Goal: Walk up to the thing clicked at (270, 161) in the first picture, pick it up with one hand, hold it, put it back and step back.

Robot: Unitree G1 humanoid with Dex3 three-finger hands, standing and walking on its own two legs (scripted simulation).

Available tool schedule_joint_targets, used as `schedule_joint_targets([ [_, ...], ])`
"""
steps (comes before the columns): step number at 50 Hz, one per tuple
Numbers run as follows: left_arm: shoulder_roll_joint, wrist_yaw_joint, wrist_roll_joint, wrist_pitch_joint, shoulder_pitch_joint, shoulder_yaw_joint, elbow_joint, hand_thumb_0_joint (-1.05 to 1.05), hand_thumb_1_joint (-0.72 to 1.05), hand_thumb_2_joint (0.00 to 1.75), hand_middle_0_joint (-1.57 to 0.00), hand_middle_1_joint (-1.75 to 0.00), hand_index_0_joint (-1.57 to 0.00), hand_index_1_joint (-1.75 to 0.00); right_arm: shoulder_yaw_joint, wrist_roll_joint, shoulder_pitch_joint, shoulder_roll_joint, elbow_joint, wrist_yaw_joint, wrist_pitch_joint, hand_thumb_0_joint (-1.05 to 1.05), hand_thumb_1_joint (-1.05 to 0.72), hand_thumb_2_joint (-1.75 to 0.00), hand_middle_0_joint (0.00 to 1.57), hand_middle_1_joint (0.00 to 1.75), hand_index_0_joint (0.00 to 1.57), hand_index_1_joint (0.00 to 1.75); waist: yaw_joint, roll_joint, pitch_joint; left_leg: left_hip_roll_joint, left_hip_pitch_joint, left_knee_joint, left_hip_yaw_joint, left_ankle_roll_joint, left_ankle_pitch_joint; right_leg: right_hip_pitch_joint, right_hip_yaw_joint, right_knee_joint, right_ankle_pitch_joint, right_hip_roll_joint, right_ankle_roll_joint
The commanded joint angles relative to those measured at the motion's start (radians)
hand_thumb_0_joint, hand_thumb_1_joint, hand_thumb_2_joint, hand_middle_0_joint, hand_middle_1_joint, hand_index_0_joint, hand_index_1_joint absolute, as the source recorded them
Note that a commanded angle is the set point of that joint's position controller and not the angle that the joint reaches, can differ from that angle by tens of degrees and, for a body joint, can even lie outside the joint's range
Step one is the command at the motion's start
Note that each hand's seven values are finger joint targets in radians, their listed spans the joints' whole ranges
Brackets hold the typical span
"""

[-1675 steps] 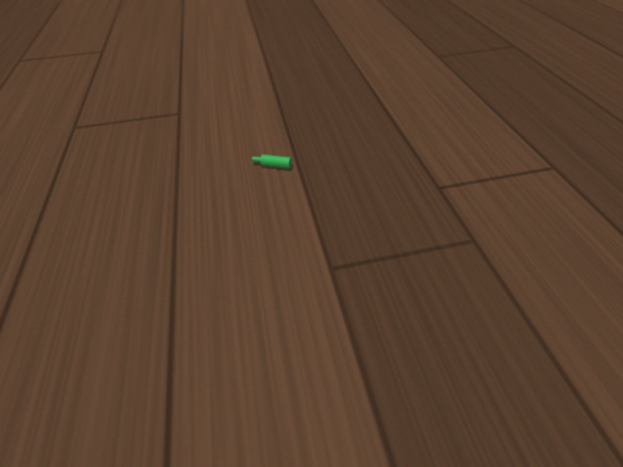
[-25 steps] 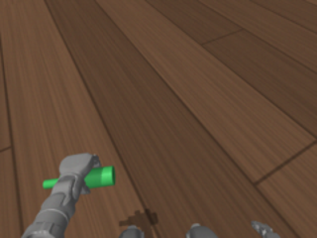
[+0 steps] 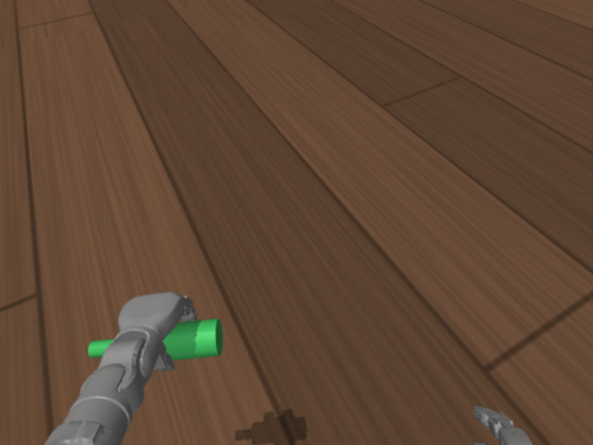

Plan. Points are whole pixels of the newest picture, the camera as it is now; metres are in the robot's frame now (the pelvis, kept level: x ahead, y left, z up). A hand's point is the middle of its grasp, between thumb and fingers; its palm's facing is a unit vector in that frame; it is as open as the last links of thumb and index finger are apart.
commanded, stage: hold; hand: left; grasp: from above
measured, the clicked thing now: (156, 343) +0.31 +0.25 -0.10
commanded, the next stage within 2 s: crouch in 1.54 s
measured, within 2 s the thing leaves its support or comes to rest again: neither
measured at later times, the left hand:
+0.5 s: hand (158, 348) +0.28 +0.22 -0.05, palm faces -0.48 -0.04 -0.87, open 8.7 cm
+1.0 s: hand (155, 349) +0.27 +0.22 -0.04, palm faces -0.48 -0.03 -0.87, open 8.6 cm
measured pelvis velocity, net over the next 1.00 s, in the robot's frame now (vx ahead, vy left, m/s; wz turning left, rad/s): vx -0.02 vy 0.00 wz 0.00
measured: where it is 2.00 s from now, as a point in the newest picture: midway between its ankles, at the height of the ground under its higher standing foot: outside the picture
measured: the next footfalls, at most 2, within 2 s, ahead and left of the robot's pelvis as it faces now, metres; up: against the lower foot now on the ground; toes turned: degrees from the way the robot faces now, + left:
none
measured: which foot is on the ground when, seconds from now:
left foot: down 0.00-1.00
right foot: down 0.00-1.00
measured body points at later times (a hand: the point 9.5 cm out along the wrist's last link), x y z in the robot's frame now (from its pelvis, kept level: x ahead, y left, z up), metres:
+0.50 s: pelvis -0.01 +0.00 +0.01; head +0.01 -0.01 +0.46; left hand +0.30 +0.22 +0.00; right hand +0.11 -0.27 -0.11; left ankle +0.02 +0.12 -0.72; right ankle -0.01 -0.14 -0.72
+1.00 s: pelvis -0.02 +0.00 +0.01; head -0.01 -0.02 +0.46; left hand +0.29 +0.22 +0.01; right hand +0.12 -0.26 -0.10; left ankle +0.02 +0.12 -0.72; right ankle -0.01 -0.14 -0.72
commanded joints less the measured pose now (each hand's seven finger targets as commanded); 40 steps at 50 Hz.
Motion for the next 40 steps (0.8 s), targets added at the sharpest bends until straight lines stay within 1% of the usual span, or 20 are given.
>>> schedule_joint_targets([
  [1, 0.227, 0.031, -0.008, -0.003, -0.356, 0.107, -0.243, 0.0, 0.74, 0.65, -1.14, -0.38, -1.12, -0.4, -0.056, -0.004, -0.003, -0.158, -0.11, -0.009, -0.028, 0.0, -0.88, -0.89, 0.2, 0.3, 0.2, 0.3, -0.003, 0.044, -0.286, -0.046, 0.268, -0.079, -0.009, 0.003, 0.325, 0.047, -0.022, -0.1, 0.303, 0.05, -0.033],
  [3, 0.23, 0.022, -0.008, -0.002, -0.331, 0.112, -0.247, 0.0, 0.75, 0.64, -1.15, -0.37, -1.13, -0.39, -0.054, -0.002, -0.013, -0.154, -0.123, -0.009, -0.023, 0.0, -0.89, -0.89, 0.2, 0.3, 0.2, 0.3, 0.008, 0.029, -0.277, -0.051, 0.261, -0.08, -0.002, 0.01, 0.332, 0.063, -0.015, -0.109, 0.327, 0.045, -0.029],
  [5, 0.24, 0.013, -0.007, -0.006, -0.352, 0.112, -0.256, 0.0, 0.75, 0.63, -1.14, -0.38, -1.13, -0.39, -0.054, -0.001, -0.02, -0.159, -0.132, -0.009, -0.02, 0.0, -0.89, -0.89, 0.2, 0.3, 0.2, 0.3, 0.001, 0.032, -0.267, -0.051, 0.268, -0.096, -0.003, 0.008, 0.308, 0.068, -0.018, -0.12, 0.302, 0.044, -0.03],
  [8, 0.236, 0.009, -0.005, -0.01, -0.338, 0.119, -0.266, 0.0, 0.76, 0.65, -1.16, -0.36, -1.14, -0.38, -0.053, 0.0, -0.028, -0.157, -0.139, -0.009, -0.016, 0.0, -0.89, -0.89, 0.2, 0.3, 0.2, 0.3, 0.009, 0.029, -0.273, -0.05, 0.279, -0.099, -0.002, 0.01, 0.308, 0.071, -0.016, -0.125, 0.304, 0.045, -0.029],
  [9, 0.221, 0.009, -0.007, -0.008, -0.343, 0.107, -0.277, 0.0, 0.75, 0.66, -1.16, -0.36, -1.14, -0.38, -0.052, -0.002, -0.022, -0.156, -0.137, -0.009, -0.014, 0.0, -0.89, -0.89, 0.2, 0.3, 0.2, 0.3, -0.005, 0.034, -0.271, -0.049, 0.286, -0.103, 0.0, 0.011, 0.305, 0.068, -0.016, -0.127, 0.298, 0.045, -0.031],
  [11, 0.245, 0.01, -0.004, -0.006, -0.349, 0.124, -0.292, 0.0, 0.76, 0.66, -1.17, -0.35, -1.15, -0.38, -0.055, 0.0, -0.033, -0.16, -0.143, -0.009, -0.013, 0.0, -0.89, -0.9, 0.2, 0.3, 0.2, 0.3, 0.011, 0.051, -0.271, -0.048, 0.291, -0.109, -0.001, 0.008, 0.309, 0.071, -0.019, -0.131, 0.295, 0.047, -0.033],
  [12, 0.242, 0.01, -0.005, -0.006, -0.349, 0.123, -0.287, 0.0, 0.74, 0.67, -1.16, -0.35, -1.14, -0.38, -0.055, 0.001, -0.032, -0.161, -0.144, -0.009, -0.011, 0.0, -0.89, -0.89, 0.2, 0.3, 0.2, 0.3, 0.004, 0.038, -0.27, -0.046, 0.302, -0.115, -0.003, 0.007, 0.304, 0.065, -0.021, -0.136, 0.287, 0.048, -0.033],
  [14, 0.229, 0.008, -0.005, -0.005, -0.361, 0.109, -0.307, 0.0, 0.75, 0.67, -1.16, -0.36, -1.14, -0.38, -0.051, -0.001, -0.036, -0.155, -0.146, -0.01, -0.011, 0.0, -0.88, -0.89, 0.2, 0.3, 0.2, 0.3, -0.002, 0.036, -0.254, -0.05, 0.282, -0.123, 0.001, 0.013, 0.277, 0.075, -0.015, -0.146, 0.277, 0.045, -0.031],
  [17, 0.246, 0.004, -0.012, -0.006, -0.358, 0.127, -0.305, 0.0, 0.75, 0.64, -1.15, -0.35, -1.14, -0.37, -0.05, 0.003, -0.047, -0.159, -0.153, -0.01, -0.011, 0.0, -0.89, -0.89, 0.2, 0.3, 0.2, 0.3, 0.008, 0.05, -0.239, -0.048, 0.287, -0.142, 0.001, 0.01, 0.223, 0.072, -0.018, -0.163, 0.218, 0.046, -0.034],
  [18, 0.242, 0.001, -0.014, -0.007, -0.356, 0.12, -0.301, 0.0, 0.76, 0.65, -1.17, -0.35, -1.14, -0.37, -0.049, 0.002, -0.054, -0.157, -0.154, -0.01, -0.011, 0.0, -0.89, -0.89, 0.2, 0.3, 0.2, 0.3, 0.008, 0.042, -0.235, -0.046, 0.289, -0.147, -0.003, 0.01, 0.213, 0.07, -0.019, -0.166, 0.206, 0.047, -0.034],
  [20, 0.226, -0.002, -0.011, -0.007, -0.355, 0.108, -0.314, 0.0, 0.78, 0.64, -1.17, -0.36, -1.15, -0.38, -0.046, 0.003, -0.062, -0.153, -0.159, -0.012, -0.012, 0.0, -0.89, -0.89, 0.2, 0.3, 0.2, 0.3, 0.007, 0.031, -0.239, -0.049, 0.295, -0.147, 0.0, 0.013, 0.213, 0.071, -0.015, -0.172, 0.209, 0.045, -0.032],
  [24, 0.23, -0.006, -0.02, -0.007, -0.354, 0.11, -0.325, 0.0, 0.77, 0.63, -1.16, -0.36, -1.15, -0.38, -0.045, 0.004, -0.063, -0.154, -0.157, -0.013, -0.015, 0.0, -0.89, -0.89, 0.2, 0.3, 0.2, 0.3, 0.009, 0.045, -0.242, -0.04, 0.315, -0.16, -0.006, 0.007, 0.22, 0.075, -0.023, -0.172, 0.205, 0.05, -0.036],
  [25, 0.235, -0.007, -0.018, -0.005, -0.342, 0.112, -0.313, 0.0, 0.77, 0.63, -1.17, -0.35, -1.16, -0.37, -0.042, 0.007, -0.073, -0.153, -0.161, -0.014, -0.015, 0.0, -0.89, -0.9, 0.2, 0.3, 0.2, 0.3, 0.016, 0.034, -0.226, -0.042, 0.308, -0.168, -0.008, 0.008, 0.213, 0.079, -0.024, -0.179, 0.197, 0.049, -0.037],
  [26, 0.224, -0.009, -0.018, -0.008, -0.35, 0.104, -0.322, 0.0, 0.77, 0.62, -1.17, -0.35, -1.15, -0.37, -0.042, 0.006, -0.068, -0.154, -0.161, -0.014, -0.016, 0.0, -0.89, -0.89, 0.2, 0.3, 0.2, 0.3, 0.009, 0.028, -0.224, -0.044, 0.3, -0.167, -0.006, 0.011, 0.206, 0.081, -0.02, -0.182, 0.197, 0.048, -0.035],
  [28, 0.238, -0.013, -0.023, -0.011, -0.349, 0.116, -0.335, 0.0, 0.78, 0.62, -1.17, -0.36, -1.16, -0.38, -0.041, 0.007, -0.076, -0.151, -0.163, -0.015, -0.016, 0.0, -0.89, -0.9, 0.2, 0.3, 0.2, 0.3, 0.017, 0.039, -0.223, -0.046, 0.304, -0.173, -0.003, 0.011, 0.195, 0.085, -0.017, -0.19, 0.187, 0.046, -0.035],
  [29, 0.226, -0.016, -0.023, -0.01, -0.356, 0.103, -0.335, 0.0, 0.77, 0.63, -1.17, -0.35, -1.16, -0.37, -0.039, 0.007, -0.08, -0.149, -0.163, -0.015, -0.016, 0.0, -0.89, -0.9, 0.2, 0.3, 0.2, 0.3, 0.012, 0.031, -0.229, -0.044, 0.316, -0.175, -0.006, 0.01, 0.197, 0.086, -0.019, -0.191, 0.186, 0.046, -0.035],
  [33, 0.241, -0.023, -0.018, -0.006, -0.34, 0.115, -0.345, 0.0, 0.78, 0.63, -1.19, -0.33, -1.17, -0.36, -0.037, 0.01, -0.086, -0.148, -0.165, -0.018, -0.016, 0.0, -0.89, -0.9, 0.2, 0.3, 0.2, 0.3, 0.024, 0.035, -0.238, -0.045, 0.328, -0.176, -0.003, 0.011, 0.242, 0.104, -0.019, -0.187, 0.226, 0.045, -0.037],
  [34, 0.228, -0.024, -0.017, -0.005, -0.345, 0.105, -0.35, 0.0, 0.78, 0.63, -1.19, -0.34, -1.17, -0.36, -0.037, 0.01, -0.085, -0.149, -0.165, -0.018, -0.016, 0.0, -0.89, -0.9, 0.2, 0.3, 0.2, 0.3, 0.017, 0.026, -0.237, -0.046, 0.328, -0.175, -0.003, 0.011, 0.247, 0.107, -0.018, -0.189, 0.233, 0.045, -0.035],
  [38, 0.243, -0.036, -0.027, -0.008, -0.363, 0.114, -0.357, 0.0, 0.77, 0.63, -1.18, -0.32, -1.16, -0.35, -0.036, 0.012, -0.092, -0.15, -0.166, -0.021, -0.014, 0.0, -0.89, -0.9, 0.2, 0.3, 0.2, 0.3, 0.014, 0.028, -0.227, -0.046, 0.336, -0.189, -0.002, 0.014, 0.225, 0.109, -0.017, -0.205, 0.215, 0.044, -0.034],
  [40, 0.24, -0.043, -0.025, -0.009, -0.345, 0.11, -0.357, 0.0, 0.78, 0.62, -1.2, -0.32, -1.17, -0.35, -0.031, 0.012, -0.108, -0.143, -0.171, -0.021, -0.014, 0.0, -0.89, -0.9, 0.2, 0.3, 0.2, 0.3, 0.024, 0.025, -0.202, -0.054, 0.319, -0.194, 0.002, 0.017, 0.198, 0.116, -0.012, -0.219, 0.192, 0.038, -0.031],
])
